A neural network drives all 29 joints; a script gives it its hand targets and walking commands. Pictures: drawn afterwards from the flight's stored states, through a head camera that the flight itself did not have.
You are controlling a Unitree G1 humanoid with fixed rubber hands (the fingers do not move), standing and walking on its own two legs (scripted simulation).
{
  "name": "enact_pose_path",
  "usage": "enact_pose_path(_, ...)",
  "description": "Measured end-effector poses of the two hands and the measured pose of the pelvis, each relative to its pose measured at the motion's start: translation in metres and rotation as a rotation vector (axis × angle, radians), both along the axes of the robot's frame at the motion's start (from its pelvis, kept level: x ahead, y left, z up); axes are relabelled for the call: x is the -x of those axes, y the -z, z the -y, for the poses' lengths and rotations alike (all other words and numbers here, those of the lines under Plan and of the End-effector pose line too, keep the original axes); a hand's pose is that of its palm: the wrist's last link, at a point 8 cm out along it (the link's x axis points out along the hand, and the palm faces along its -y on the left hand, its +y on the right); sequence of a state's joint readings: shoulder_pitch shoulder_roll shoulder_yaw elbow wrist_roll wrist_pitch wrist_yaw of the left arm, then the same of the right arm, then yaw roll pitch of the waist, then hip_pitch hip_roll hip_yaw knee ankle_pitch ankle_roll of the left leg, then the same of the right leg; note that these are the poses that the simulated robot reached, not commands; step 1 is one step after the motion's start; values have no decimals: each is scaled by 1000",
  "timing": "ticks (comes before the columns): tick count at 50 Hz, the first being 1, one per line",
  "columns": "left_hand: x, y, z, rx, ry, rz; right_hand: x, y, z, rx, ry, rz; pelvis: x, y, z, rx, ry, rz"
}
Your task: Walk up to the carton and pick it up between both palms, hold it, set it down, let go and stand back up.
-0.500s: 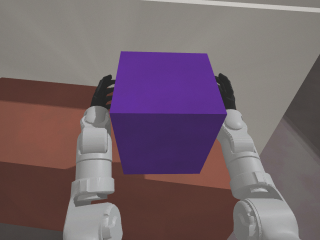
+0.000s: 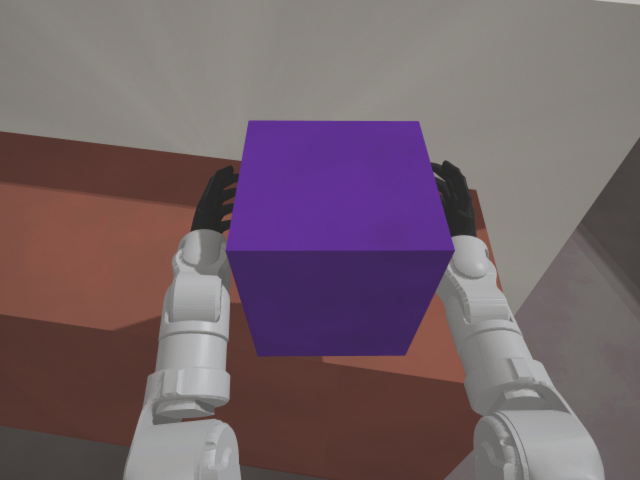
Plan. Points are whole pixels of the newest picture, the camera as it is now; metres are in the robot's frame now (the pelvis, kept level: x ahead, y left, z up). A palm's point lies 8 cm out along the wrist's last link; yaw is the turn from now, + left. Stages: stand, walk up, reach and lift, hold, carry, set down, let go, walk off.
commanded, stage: set down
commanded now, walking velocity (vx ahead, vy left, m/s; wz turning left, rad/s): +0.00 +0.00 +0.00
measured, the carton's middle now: (332, 246) +0.39 +0.01 +0.11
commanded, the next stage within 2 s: none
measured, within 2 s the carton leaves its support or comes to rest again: neither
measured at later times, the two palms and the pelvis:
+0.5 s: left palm (218, 235) +0.40 +0.16 +0.12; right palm (448, 231) +0.39 -0.14 +0.13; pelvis +0.00 +0.00 +0.00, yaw -1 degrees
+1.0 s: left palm (226, 238) +0.42 +0.15 +0.09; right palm (441, 233) +0.42 -0.15 +0.11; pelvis +0.02 +0.00 +0.00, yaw -2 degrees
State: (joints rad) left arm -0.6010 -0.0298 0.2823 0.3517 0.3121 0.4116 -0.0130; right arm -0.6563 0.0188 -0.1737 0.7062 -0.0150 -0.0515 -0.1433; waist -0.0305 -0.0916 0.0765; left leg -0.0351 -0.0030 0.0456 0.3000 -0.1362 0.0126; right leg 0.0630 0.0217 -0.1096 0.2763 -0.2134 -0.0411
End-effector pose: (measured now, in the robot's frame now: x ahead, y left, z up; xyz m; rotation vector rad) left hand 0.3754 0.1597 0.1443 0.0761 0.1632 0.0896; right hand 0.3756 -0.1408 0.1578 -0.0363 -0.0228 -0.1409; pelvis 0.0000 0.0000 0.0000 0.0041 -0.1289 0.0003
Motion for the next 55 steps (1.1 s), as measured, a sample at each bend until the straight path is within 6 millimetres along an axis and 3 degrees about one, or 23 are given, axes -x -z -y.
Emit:
enact_pose_path(15, -10, 17, -2, 11, -3, -64, -10, 19, -2, -15, 0, -60, -1, -1, -2, 0, 8, -34)
enact_pose_path(36, -32, 40, 6, 52, 5, -95, -30, 29, 6, -8, 8, -90, -7, -2, -2, -3, 30, -107)
enact_pose_path(55, -49, 62, 8, 30, 0, -129, -48, 55, 7, -23, 1, -125, -18, -1, -5, -3, 35, -191)
